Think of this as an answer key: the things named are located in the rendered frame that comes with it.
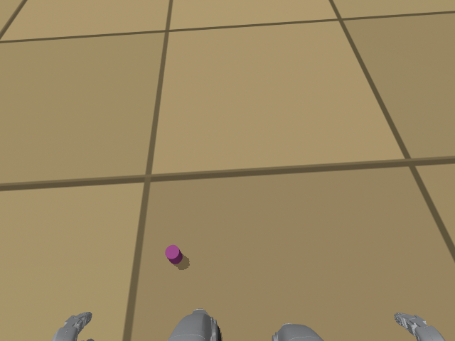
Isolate right robot hand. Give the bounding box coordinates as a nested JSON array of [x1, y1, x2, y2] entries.
[[394, 313, 446, 341]]

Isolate tin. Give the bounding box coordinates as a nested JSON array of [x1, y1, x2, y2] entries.
[[165, 245, 183, 264]]

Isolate left robot hand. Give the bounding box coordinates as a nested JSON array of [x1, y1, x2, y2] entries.
[[51, 312, 94, 341]]

